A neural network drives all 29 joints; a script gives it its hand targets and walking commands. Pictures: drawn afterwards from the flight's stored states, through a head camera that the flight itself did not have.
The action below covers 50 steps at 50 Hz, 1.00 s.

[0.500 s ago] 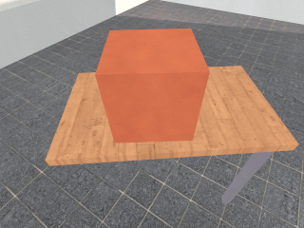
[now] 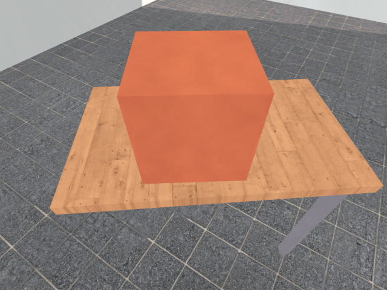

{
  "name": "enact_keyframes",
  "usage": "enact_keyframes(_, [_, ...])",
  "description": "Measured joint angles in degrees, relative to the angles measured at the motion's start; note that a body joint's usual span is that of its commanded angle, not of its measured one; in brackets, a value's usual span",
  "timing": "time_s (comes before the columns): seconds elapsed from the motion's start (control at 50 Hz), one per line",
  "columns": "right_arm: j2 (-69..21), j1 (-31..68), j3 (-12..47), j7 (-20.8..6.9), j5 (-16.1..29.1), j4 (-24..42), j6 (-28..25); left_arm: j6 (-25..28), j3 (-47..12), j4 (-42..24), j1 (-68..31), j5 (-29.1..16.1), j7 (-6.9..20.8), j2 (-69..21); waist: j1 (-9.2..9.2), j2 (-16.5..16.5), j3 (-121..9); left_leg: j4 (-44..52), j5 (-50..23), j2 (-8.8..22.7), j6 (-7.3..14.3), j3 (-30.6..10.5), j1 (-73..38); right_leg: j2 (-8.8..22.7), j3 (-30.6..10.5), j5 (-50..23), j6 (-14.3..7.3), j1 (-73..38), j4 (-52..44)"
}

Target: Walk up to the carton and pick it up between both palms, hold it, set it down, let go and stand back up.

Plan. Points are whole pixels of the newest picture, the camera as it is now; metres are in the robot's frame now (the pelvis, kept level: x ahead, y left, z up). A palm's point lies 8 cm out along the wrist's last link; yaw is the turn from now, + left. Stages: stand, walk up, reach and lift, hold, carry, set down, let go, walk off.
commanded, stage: stand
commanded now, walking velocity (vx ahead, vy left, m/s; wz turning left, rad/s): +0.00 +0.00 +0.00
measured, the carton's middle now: (193, 109) +0.52 +0.01 +0.08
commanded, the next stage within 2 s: none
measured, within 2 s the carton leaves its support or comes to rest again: neither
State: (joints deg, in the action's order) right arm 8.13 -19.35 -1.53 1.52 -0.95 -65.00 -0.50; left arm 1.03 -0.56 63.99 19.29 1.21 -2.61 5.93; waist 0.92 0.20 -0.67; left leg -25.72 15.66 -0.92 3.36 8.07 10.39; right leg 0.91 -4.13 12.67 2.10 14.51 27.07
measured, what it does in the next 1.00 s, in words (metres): shifts its weight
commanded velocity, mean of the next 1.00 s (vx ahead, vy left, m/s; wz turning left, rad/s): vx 0.00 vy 0.00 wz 0.00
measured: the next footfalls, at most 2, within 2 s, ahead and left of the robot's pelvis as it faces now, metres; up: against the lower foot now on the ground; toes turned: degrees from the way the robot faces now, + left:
none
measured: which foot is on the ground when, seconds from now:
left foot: down 0.00-1.00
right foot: down 0.00-1.00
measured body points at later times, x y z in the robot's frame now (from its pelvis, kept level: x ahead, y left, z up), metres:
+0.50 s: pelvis +0.02 +0.02 +0.00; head +0.03 +0.02 +0.45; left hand -0.01 +0.22 -0.17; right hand -0.03 -0.18 -0.16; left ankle -0.02 +0.08 -0.74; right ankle +0.02 -0.14 -0.74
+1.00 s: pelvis +0.05 +0.03 +0.00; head +0.07 +0.02 +0.44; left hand +0.02 +0.22 -0.17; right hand +0.01 -0.18 -0.17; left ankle -0.02 +0.08 -0.74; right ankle +0.02 -0.14 -0.74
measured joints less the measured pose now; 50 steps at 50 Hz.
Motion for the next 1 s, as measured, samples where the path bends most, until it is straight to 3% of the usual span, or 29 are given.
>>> enact_keyframes(0.32, [-1.84,-1.25,0.76,0.58,0.26,-1.16,-0.06,-1.47,-0.71,2.64,-0.98,-0.38,-0.28,-0.69,-0.26,0.74,0.11,0.56,1.55,-1.34,1.13,0.33,-3.09,1.24,-0.47,1.88,1.32,-2.71,0.26])
enact_keyframes(0.54, [-2.72,-2.01,0.67,0.92,0.24,-1.4,-0.37,-1.68,-0.6,3.94,-1.53,-0.69,-0.67,-0.89,-0.03,-0.74,2.64,1.82,1.49,-2.5,1.7,0.47,-3.53,2.31,-0.75,2.6,2.09,-2.55,0.39])
enact_keyframes(1.0, [-1.84,-0.58,0.34,1.44,0.22,-0.59,-0.65,-1.73,-0.79,4.71,-3.02,-0.83,-1.11,-0.76,-0.04,-0.13,3.32,0.66,4.36,-2.55,1.8,-0.07,-5.64,2.42,-0.19,5.69,2.1,-4.77,1.63])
